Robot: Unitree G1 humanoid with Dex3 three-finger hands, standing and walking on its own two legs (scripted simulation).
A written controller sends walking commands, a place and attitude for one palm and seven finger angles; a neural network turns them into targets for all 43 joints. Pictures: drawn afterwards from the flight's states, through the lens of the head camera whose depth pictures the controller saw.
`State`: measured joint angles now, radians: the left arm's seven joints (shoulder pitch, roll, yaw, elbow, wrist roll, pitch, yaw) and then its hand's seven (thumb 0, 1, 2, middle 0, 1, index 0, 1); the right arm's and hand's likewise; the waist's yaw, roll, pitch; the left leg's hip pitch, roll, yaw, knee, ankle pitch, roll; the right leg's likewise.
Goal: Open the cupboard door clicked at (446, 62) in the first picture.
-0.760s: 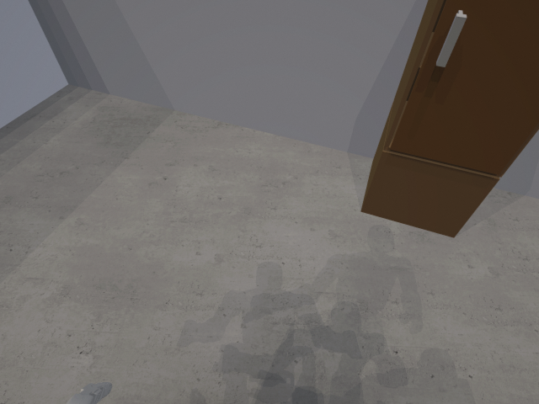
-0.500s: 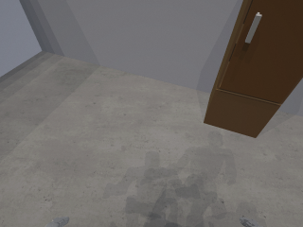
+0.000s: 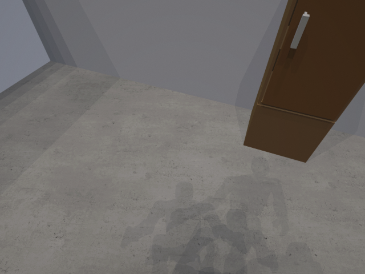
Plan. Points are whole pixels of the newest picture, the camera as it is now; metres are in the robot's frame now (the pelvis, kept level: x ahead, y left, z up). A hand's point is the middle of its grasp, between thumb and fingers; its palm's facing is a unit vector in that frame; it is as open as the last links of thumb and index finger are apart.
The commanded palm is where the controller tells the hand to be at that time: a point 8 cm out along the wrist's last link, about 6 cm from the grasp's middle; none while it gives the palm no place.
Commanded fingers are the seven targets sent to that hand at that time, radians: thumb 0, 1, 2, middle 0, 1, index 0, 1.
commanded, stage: stand and wait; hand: left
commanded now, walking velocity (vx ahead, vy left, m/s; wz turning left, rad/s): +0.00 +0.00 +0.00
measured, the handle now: (299, 30) +1.06 -0.45 +0.09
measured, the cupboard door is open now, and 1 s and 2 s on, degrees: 0 0 0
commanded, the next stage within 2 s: look at it before walking up in 0.22 s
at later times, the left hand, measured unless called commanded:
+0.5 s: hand out of the picture +0.07 +0.24 -0.16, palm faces -0.03 -0.94 -0.33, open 7.4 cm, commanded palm none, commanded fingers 0.00 0.90 0.90 -0.20 -0.30 -0.20 -0.30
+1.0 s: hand out of the picture +0.07 +0.24 -0.16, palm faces -0.04 -0.94 -0.34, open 7.4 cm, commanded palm none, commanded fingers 0.00 0.90 0.90 -0.20 -0.30 -0.20 -0.30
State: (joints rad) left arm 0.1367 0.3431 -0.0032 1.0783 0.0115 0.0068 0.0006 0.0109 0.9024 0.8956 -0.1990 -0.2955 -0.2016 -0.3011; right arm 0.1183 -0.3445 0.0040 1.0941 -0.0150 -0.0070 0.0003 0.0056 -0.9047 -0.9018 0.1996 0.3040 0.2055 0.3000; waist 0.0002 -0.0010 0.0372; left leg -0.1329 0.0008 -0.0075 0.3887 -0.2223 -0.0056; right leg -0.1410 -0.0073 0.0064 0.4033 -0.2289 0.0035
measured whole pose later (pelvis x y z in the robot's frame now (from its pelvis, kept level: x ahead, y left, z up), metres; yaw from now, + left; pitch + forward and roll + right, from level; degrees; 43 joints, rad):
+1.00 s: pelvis +0.00 +0.00 +0.00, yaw -1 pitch -1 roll +0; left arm 0.14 0.33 0.00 1.08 0.01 0.01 0.01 0.01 0.90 0.90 -0.20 -0.30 -0.20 -0.30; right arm 0.10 -0.33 0.00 1.09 -0.01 -0.01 -0.01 0.00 -0.91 -0.90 0.20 0.30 0.21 0.30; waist 0.01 0.00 0.04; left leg -0.14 0.02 0.01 0.38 -0.22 -0.01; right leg -0.16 0.01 0.03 0.39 -0.21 0.00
